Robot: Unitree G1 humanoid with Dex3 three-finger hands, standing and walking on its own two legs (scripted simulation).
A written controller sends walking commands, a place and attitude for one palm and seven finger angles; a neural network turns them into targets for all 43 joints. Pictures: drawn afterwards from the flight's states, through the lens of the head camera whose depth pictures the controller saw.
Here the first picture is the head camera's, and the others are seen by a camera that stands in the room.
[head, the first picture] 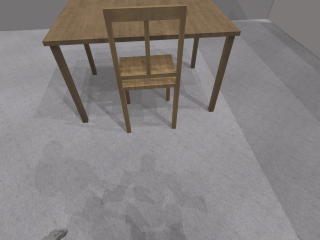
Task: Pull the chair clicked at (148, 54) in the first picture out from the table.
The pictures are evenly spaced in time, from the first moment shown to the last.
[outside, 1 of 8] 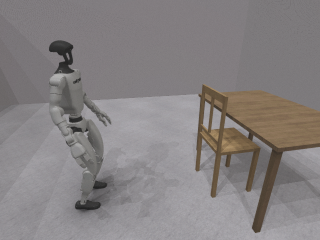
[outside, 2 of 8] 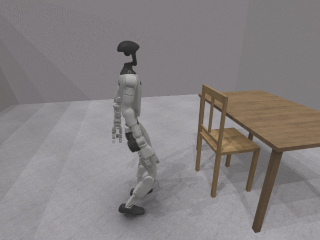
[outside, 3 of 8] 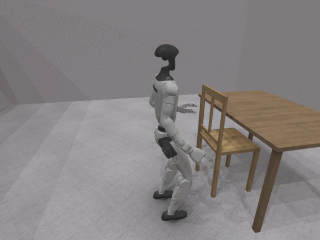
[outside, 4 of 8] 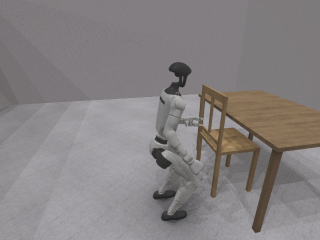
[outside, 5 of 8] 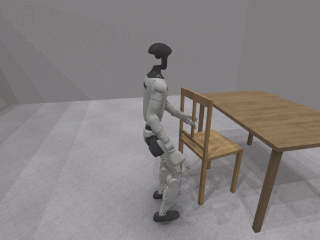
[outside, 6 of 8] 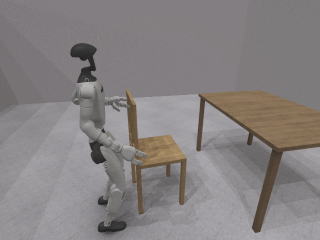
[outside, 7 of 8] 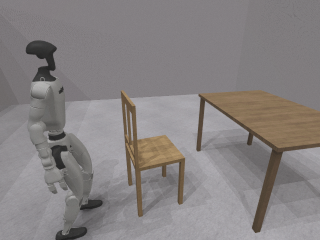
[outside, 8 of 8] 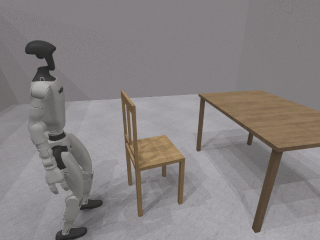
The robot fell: no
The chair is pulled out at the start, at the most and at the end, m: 0.00 0.69 0.69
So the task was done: yes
